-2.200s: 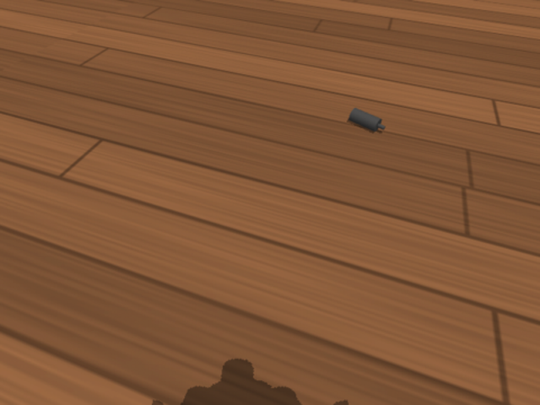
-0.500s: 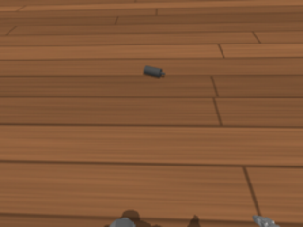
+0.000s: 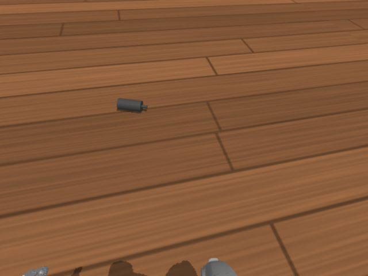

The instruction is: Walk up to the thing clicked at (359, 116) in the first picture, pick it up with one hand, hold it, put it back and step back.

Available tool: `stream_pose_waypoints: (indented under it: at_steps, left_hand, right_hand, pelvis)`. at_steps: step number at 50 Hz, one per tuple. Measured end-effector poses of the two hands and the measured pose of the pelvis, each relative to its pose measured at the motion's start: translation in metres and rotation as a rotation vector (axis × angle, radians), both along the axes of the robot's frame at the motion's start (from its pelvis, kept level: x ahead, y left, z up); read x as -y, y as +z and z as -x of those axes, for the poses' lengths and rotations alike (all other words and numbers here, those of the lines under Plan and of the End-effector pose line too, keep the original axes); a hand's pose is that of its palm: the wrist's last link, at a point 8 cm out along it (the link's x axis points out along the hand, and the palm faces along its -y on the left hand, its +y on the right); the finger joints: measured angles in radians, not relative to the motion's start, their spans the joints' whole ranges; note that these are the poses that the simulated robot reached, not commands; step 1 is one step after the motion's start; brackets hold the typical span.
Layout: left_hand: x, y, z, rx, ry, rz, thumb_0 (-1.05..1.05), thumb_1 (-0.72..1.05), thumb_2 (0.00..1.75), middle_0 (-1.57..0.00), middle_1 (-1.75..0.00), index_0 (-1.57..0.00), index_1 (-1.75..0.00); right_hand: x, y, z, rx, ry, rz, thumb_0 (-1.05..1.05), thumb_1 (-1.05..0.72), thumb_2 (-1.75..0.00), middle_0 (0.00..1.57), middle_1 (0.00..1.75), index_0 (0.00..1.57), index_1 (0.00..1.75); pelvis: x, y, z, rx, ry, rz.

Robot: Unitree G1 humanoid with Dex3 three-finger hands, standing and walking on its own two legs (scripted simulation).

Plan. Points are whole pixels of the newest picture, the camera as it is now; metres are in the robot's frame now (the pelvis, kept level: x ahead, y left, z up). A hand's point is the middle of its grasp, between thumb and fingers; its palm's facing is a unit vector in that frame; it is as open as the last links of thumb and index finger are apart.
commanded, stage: walk up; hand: left
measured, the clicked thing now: (132, 105) +1.45 +0.28 -0.73
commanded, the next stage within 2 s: none
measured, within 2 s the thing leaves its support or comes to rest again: neither
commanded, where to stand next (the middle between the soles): +1.03 +0.12 m, yaw -10 degrees
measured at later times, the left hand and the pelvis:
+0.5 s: hand (73, 221) +0.30 +0.27 -0.13, palm faces -0.09 -0.91 -0.41, open 7.4 cm; pelvis +0.25 -0.01 +0.00, yaw -5 degrees
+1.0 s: hand (75, 142) +0.58 +0.33 -0.14, palm faces -0.22 -0.90 -0.38, open 7.4 cm; pelvis +0.46 +0.07 +0.00, yaw -9 degrees
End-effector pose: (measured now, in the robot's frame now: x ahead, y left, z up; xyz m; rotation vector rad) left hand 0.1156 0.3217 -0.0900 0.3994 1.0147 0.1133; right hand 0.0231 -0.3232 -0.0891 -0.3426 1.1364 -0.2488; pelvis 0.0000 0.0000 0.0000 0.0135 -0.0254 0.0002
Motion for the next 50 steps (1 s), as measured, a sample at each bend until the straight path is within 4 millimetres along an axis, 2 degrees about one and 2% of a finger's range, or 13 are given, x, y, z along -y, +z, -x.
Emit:
stream_pose_waypoints:
  at_steps: [3,6,9,11,15,21,27,30,32,35,41,46,50]
  left_hand:
    - [0.009,0.005,-0.053,0.017,-0.040,-0.010,0.00,0.91,0.90,-0.20,-0.30,-0.20,-0.30]
    - [0.022,0.003,-0.103,0.026,-0.068,-0.023,0.00,0.91,0.90,-0.20,-0.30,-0.20,-0.30]
    - [0.038,-0.002,-0.147,0.043,-0.065,-0.034,0.00,0.91,0.90,-0.20,-0.30,-0.20,-0.30]
    - [0.047,-0.002,-0.166,0.068,-0.061,-0.032,0.00,0.91,0.90,-0.21,-0.30,-0.20,-0.30]
    - [0.053,0.005,-0.176,0.051,-0.003,-0.019,0.00,0.91,0.90,-0.21,-0.30,-0.20,-0.30]
    - [0.036,0.005,-0.173,-0.075,0.038,-0.038,0.00,0.90,0.90,-0.21,-0.30,-0.21,-0.30]
    - [0.000,-0.007,-0.192,-0.139,0.067,-0.046,0.01,0.90,0.90,-0.21,-0.30,-0.21,-0.30]
    - [-0.025,-0.023,-0.213,-0.162,0.077,-0.045,0.01,0.90,0.90,-0.21,-0.30,-0.21,-0.30]
    - [-0.042,-0.036,-0.234,-0.182,0.072,-0.049,0.01,0.90,0.90,-0.21,-0.30,-0.21,-0.30]
    - [-0.054,-0.045,-0.273,-0.197,0.050,-0.046,0.01,0.91,0.90,-0.21,-0.30,-0.20,-0.30]
    - [-0.057,-0.031,-0.361,-0.141,-0.037,-0.005,0.01,0.91,0.90,-0.21,-0.30,-0.20,-0.30]
    - [-0.059,-0.019,-0.422,-0.112,-0.068,-0.011,0.00,0.91,0.90,-0.21,-0.30,-0.20,-0.30]
    - [-0.055,-0.012,-0.469,-0.118,-0.090,-0.030,0.00,0.91,0.90,-0.21,-0.30,-0.20,-0.30]
  right_hand:
    - [0.006,-0.012,-0.012,-0.047,-0.031,-0.016,0.01,-0.90,-0.90,0.21,0.30,0.21,0.30]
    - [0.015,-0.031,-0.035,-0.072,-0.062,-0.037,0.01,-0.90,-0.90,0.21,0.30,0.21,0.30]
    - [0.024,-0.054,-0.069,-0.093,-0.076,-0.054,0.01,-0.90,-0.90,0.21,0.30,0.21,0.30]
    - [0.022,-0.061,-0.098,-0.101,-0.062,-0.073,0.01,-0.90,-0.90,0.20,0.30,0.21,0.30]
    - [0.015,-0.050,-0.166,-0.060,-0.012,-0.100,0.01,-0.90,-0.90,0.20,0.30,0.21,0.30]
    - [0.013,-0.024,-0.265,0.078,0.028,-0.080,0.01,-0.90,-0.90,0.20,0.30,0.21,0.30]
    - [0.002,-0.011,-0.339,0.098,0.053,-0.037,0.00,-0.90,-0.90,0.20,0.30,0.20,0.30]
    - [-0.012,-0.008,-0.375,0.101,0.060,-0.013,0.00,-0.90,-0.90,0.20,0.30,0.20,0.30]
    - [-0.024,-0.006,-0.395,0.118,0.055,0.006,0.00,-0.90,-0.90,0.20,0.30,0.20,0.30]
    - [-0.040,-0.001,-0.408,0.149,0.024,0.021,0.00,-0.90,-0.90,0.20,0.30,0.21,0.30]
    - [-0.065,0.010,-0.400,0.091,-0.089,0.008,0.00,-0.90,-0.90,0.21,0.30,0.21,0.30]
    - [-0.076,0.003,-0.393,0.008,-0.151,-0.008,0.00,-0.90,-0.90,0.21,0.30,0.21,0.30]
    - [-0.080,-0.008,-0.394,-0.048,-0.198,-0.033,0.00,-0.90,-0.90,0.21,0.30,0.21,0.30]
  pelvis:
    - [0.003,-0.004,-0.033,0.001,-0.015,-0.009]
    - [0.010,-0.014,-0.072,-0.001,-0.030,-0.022]
    - [0.019,-0.026,-0.110,0.000,-0.039,0.012]
    - [0.025,-0.027,-0.130,0.006,-0.041,0.017]
    - [0.029,-0.013,-0.166,0.012,-0.060,-0.003]
    - [0.020,-0.002,-0.216,0.017,-0.092,0.017]
    - [-0.002,-0.007,-0.270,0.011,-0.085,0.057]
    - [-0.019,-0.016,-0.302,0.004,-0.083,0.074]
    - [-0.030,-0.023,-0.323,0.003,-0.086,0.053]
    - [-0.046,-0.023,-0.347,0.017,-0.109,0.041]
    - [-0.063,-0.004,-0.392,0.027,-0.131,0.035]
    - [-0.070,0.001,-0.431,0.033,-0.148,0.017]
    - [-0.070,0.000,-0.463,0.029,-0.159,0.002]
